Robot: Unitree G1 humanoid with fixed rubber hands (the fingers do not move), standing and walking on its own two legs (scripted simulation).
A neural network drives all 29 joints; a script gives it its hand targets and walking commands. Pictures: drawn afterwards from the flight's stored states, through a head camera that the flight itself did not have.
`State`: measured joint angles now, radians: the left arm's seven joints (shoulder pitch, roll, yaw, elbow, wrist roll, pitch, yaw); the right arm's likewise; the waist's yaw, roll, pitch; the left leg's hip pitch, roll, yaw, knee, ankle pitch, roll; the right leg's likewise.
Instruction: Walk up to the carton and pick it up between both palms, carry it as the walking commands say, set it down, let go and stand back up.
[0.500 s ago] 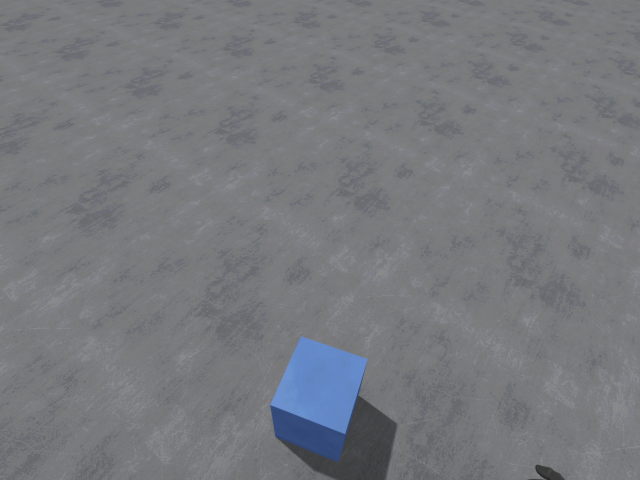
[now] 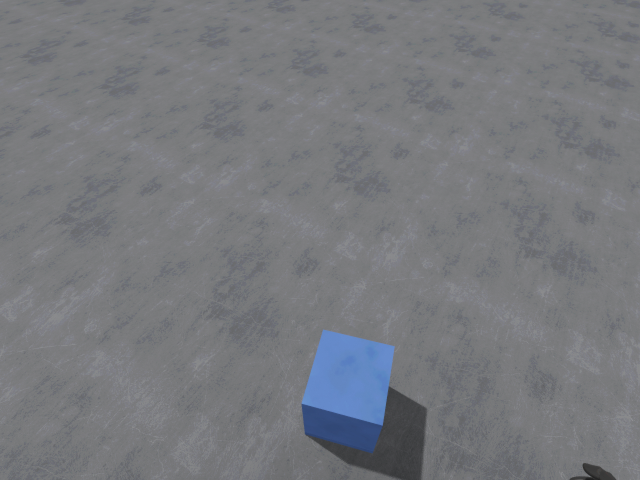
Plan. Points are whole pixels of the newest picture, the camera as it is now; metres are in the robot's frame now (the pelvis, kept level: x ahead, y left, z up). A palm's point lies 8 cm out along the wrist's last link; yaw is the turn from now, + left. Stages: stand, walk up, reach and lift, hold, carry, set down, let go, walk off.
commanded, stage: walk up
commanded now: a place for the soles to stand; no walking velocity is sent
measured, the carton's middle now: (348, 392) +0.48 -0.07 -0.62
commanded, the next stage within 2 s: none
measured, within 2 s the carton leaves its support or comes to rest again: neither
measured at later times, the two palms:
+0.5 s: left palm (87, 404) +0.26 +0.33 -0.08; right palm out of the picture +0.12 -0.30 -0.07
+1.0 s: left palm (99, 406) +0.25 +0.31 -0.07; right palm out of the picture +0.12 -0.31 -0.08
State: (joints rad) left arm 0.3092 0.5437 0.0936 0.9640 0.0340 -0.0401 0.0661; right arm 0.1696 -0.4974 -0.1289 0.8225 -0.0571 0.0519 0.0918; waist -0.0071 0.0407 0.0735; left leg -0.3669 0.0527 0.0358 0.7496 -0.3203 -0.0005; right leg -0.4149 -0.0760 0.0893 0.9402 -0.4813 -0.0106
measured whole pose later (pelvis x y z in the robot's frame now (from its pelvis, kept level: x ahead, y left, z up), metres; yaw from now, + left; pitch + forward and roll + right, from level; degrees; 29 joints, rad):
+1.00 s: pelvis +0.07 +0.03 +0.01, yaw -12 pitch -3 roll +1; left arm 0.12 0.42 0.01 0.91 0.02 -0.01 -0.01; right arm 0.11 -0.42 -0.06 0.90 -0.01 -0.01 0.00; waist -0.02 0.00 0.08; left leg -0.16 0.04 0.13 0.60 -0.39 0.00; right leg -0.29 0.03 0.03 0.64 -0.31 -0.03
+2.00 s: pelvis +0.07 +0.03 +0.02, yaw -15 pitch -3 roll +0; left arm 0.13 0.41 0.01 0.92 0.02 0.00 -0.01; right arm 0.12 -0.42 -0.06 0.92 -0.01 -0.01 0.00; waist -0.02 0.00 0.07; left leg -0.12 0.05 0.18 0.54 -0.36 0.01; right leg -0.26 0.06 0.07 0.57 -0.26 -0.03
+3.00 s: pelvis +0.08 +0.03 +0.02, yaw -16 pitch -2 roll +0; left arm 0.14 0.40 0.01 0.88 0.02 -0.01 -0.01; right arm 0.15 -0.41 -0.06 0.90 -0.02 -0.02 0.00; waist -0.03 0.00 0.06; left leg -0.10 0.03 0.16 0.49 -0.35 0.02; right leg -0.25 0.06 0.10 0.54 -0.24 -0.02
